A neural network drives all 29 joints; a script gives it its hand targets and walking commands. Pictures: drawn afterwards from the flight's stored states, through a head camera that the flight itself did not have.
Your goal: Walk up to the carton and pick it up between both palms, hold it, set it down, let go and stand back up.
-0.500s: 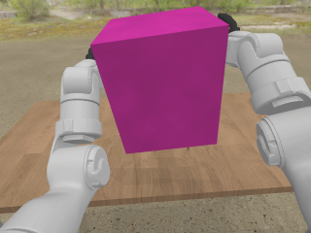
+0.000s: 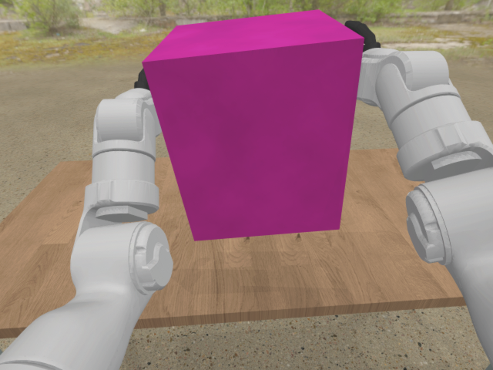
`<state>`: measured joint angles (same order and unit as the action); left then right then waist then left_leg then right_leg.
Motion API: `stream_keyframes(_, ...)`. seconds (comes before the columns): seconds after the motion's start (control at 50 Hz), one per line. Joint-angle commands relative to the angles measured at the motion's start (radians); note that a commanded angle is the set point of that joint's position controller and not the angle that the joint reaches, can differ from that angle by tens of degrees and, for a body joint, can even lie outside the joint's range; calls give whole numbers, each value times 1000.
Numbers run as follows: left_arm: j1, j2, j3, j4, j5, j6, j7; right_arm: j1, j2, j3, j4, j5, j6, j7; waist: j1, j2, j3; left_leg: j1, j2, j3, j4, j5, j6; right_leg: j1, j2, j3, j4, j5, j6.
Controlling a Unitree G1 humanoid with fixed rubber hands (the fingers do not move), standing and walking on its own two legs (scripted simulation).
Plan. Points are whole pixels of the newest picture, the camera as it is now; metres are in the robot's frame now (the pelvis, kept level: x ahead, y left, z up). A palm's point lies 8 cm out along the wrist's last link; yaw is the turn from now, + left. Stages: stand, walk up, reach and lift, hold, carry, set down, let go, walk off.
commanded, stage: hold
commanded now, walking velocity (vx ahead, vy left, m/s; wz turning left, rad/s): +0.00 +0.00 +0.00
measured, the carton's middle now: (256, 125) +0.36 -0.01 +0.32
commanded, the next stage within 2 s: set down in 1.14 s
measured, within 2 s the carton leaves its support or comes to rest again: neither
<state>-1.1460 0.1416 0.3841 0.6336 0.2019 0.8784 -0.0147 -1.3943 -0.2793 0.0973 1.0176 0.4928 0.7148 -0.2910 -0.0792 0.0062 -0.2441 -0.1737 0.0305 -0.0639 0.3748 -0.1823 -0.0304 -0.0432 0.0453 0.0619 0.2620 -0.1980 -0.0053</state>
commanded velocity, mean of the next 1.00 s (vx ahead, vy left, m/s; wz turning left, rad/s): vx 0.00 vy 0.00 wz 0.00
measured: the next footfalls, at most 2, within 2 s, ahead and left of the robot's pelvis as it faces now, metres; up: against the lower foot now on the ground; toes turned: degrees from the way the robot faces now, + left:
none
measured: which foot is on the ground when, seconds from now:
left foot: down 0.00-1.00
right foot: down 0.00-1.00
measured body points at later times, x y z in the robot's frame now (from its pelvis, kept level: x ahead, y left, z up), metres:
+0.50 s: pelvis +0.00 +0.00 +0.00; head -0.10 +0.02 +0.44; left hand +0.39 +0.15 +0.34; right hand +0.37 -0.15 +0.39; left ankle +0.01 +0.14 -0.75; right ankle -0.04 -0.12 -0.75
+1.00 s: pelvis +0.00 +0.00 +0.00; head -0.10 +0.01 +0.44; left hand +0.39 +0.15 +0.34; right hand +0.37 -0.16 +0.39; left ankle +0.01 +0.14 -0.75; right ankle -0.04 -0.12 -0.75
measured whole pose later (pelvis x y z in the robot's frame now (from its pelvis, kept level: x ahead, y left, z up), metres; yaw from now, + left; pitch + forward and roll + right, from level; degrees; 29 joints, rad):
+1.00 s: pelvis +0.00 +0.00 +0.00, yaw +0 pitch -1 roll -1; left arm -1.13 0.14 0.37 0.62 0.20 0.88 -0.01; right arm -1.39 -0.28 0.10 1.01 0.49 0.71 -0.29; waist -0.08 0.01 -0.24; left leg -0.17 0.03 -0.06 0.38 -0.18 -0.03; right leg -0.04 0.05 0.06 0.26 -0.20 -0.01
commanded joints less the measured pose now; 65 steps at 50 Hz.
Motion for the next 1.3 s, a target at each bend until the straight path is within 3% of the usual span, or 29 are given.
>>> stream_keyframes(0.0, -745, -516, -233, -104, -144, -52, -130, -611, 670, 54, -245, 172, -9, 136, 10, 34, -186, 149, -51, 50, -9, 248, -19, -25, 39, -29, -23, 253, 78)
stream_keyframes(0.04, -766, -507, -250, -200, -156, -60, -128, -574, 674, 58, -264, 179, -3, 137, -4, 25, -228, 148, -49, 52, -5, 263, -24, -1, 40, -24, -16, 276, 75)
stream_keyframes(0.08, -759, -534, -276, -156, -165, -50, -126, -594, 631, 33, -239, 179, -4, 141, -21, 52, -198, 145, -44, 43, -14, 249, -35, -21, 54, -37, -22, 230, 63)
stream_keyframes(0.14, -774, -529, -251, -118, -154, -58, -126, -632, 660, 34, -231, 162, -14, 145, 3, 32, -192, 122, -48, 47, -23, 195, -22, -41, 46, -36, -27, 185, 69)
stream_keyframes(0.16, -753, -532, -261, -164, -159, -59, -122, -612, 662, 52, -274, 172, -14, 143, 1, 12, -223, 142, -47, 49, -15, 248, -24, -10, 46, -32, -27, 248, 67)
stream_keyframes(0.18, -764, -512, -255, -153, -150, -57, -120, -610, 666, 51, -241, 174, -8, 145, 12, 33, -206, 141, -46, 50, -14, 232, -23, -19, 42, -32, -25, 239, 69)
stream_keyframes(0.24, -759, -543, -287, -166, -178, -60, -118, -591, 653, 41, -261, 174, -10, 140, -16, 38, -217, 156, -46, 43, -9, 251, -34, -21, 43, -31, -19, 244, 67)
stream_keyframes(0.32, -782, -526, -238, -109, -137, -56, -122, -621, 651, 20, -185, 153, -17, 150, 4, 56, -174, 126, -49, 56, -25, 186, -26, -52, 43, -27, -34, 166, 67)
stream_keyframes(0.38, -778, -539, -256, -92, -151, -63, -127, -607, 636, 0, -191, 145, -11, 150, -13, 40, -164, 111, -42, 47, -33, 152, -28, -51, 39, -30, -38, 146, 58)
stream_keyframes(0.42, -766, -520, -247, -108, -153, -59, -116, -624, 639, 24, -195, 173, -18, 154, 11, 55, -198, 122, -45, 47, -20, 204, -27, -26, 46, -29, -31, 195, 56)
stream_keyframes(0.46, -781, -512, -222, -95, -152, -70, -118, -611, 661, 29, -196, 160, -17, 154, 10, 28, -196, 121, -47, 48, -11, 205, -17, -29, 34, -22, -29, 210, 71)
stream_keyframes(0.5, -779, -509, -224, -86, -144, -65, -113, -619, 641, 27, -177, 173, -19, 155, 14, 54, -178, 121, -54, 48, -15, 194, -22, -37, 40, -28, -27, 188, 68)
stream_keyframes(0.54, -769, -530, -270, -141, -162, -63, -116, -605, 637, 19, -224, 174, -24, 147, -17, 57, -223, 148, -51, 46, -10, 229, -33, -28, 44, -29, -28, 223, 65)
stream_keyframes(0.6, -768, -528, -238, -70, -147, -63, -124, -617, 650, 25, -199, 155, -21, 148, 1, 35, -181, 131, -53, 50, -18, 195, -20, -42, 35, -29, -31, 206, 75)
stream_keyframes(0.62, -791, -517, -235, -128, -152, -72, -118, -645, 662, 39, -207, 164, -22, 149, 10, 21, -211, 132, -49, 52, -10, 219, -14, -43, 42, -27, -31, 216, 76)
stream_keyframes(0.68, -754, -508, -222, -113, -145, -65, -130, -598, 674, 55, -215, 174, -15, 141, 17, 30, -204, 142, -56, 56, -7, 247, -14, -19, 36, -25, -16, 266, 81)
stream_keyframes(0.78, -717, -525, -263, -149, -155, -50, -130, -581, 629, 42, -266, 176, -12, 135, -18, 32, -200, 155, -41, 38, -6, 274, -33, -9, 46, -29, -25, 275, 66)
stream_keyframes(0.82, -778, -507, -237, -101, -163, -59, -132, -638, 668, 61, -262, 159, -20, 134, 3, -1, -194, 138, -56, 52, -4, 223, -10, -28, 31, -20, -27, 257, 89)
stream_keyframes(0.84, -738, -532, -261, -174, -160, -61, -130, -630, 679, 74, -312, 182, -18, 132, 1, 10, -244, 158, -50, 48, 5, 282, -15, 2, 39, -23, -19, 307, 82)
stream_keyframes(0.86, -772, -513, -244, -141, -148, -60, -129, -627, 674, 53, -248, 161, -15, 134, 8, 25, -198, 150, -51, 53, -9, 228, -16, -22, 37, -25, -24, 237, 79)
stream_keyframes(0.98, -733, -532, -260, -152, -155, -56, -129, -581, 669, 50, -262, 169, -9, 133, -12, 27, -221, 156, -50, 48, -10, 255, -29, -15, 41, -27, -19, 278, 79)
stream_keyframes(1.02, -763, -508, -250, -160, -151, -58, -133, -600, 684, 59, -257, 166, -7, 139, 9, 5, -207, 153, -47, 54, -14, 227, -20, -15, 40, -31, -20, 246, 82)
stream_keyframes(1.04, -761, -512, -242, -142, -148, -56, -125, -612, 665, 53, -236, 167, -6, 140, 16, 31, -190, 134, -49, 55, -24, 215, -20, -30, 46, -34, -25, 213, 78)
stream_keyframes(1.12, -768, -530, -265, -139, -160, -55, -124, -621, 662, 46, -258, 171, -10, 140, 0, 29, -195, 141, -47, 56, -16, 233, -24, -37, 43, -28, -25, 233, 72)
stream_keyframes(1.14, -811, -445, -173, -147, -189, -65, -118, -630, 669, -3, -162, 130, -8, 162, 10, 1, -104, 118, -72, 67, -33, 224, 30, -12, 34, -56, -9, 198, 71)
stream_keyframes(1.16, -854, -435, -172, -122, -186, -79, -122, -612, 656, -39, -103, 110, -23, 165, -20, 15, -100, 109, -68, 66, -39, 176, 36, -47, 25, -55, -9, 146, 75)
stream_keyframes(1.18, -864, -450, -187, -156, -202, -92, -116, -625, 663, -33, -145, 103, -43, 167, -1, 20, -170, 126, -62, 71, -39, 195, 31, -39, 30, -58, -2, 162, 67)
stream_keyframes(1.22, -890, -455, -207, -149, -209, -113, -117, -680, 665, -40, -165, 88, -75, 168, -5, 14, -221, 147, -62, 67, -28, 201, 24, -33, 25, -62, -2, 168, 69)
stream_keyframes(1.28, -845, -445, -169, -78, -181, -151, -117, -675, 664, -32, -195, 41, -137, 172, 21, -7, -281, 202, -64, 66, -7, 284, 16, -33, 31, -82, 7, 222, 64)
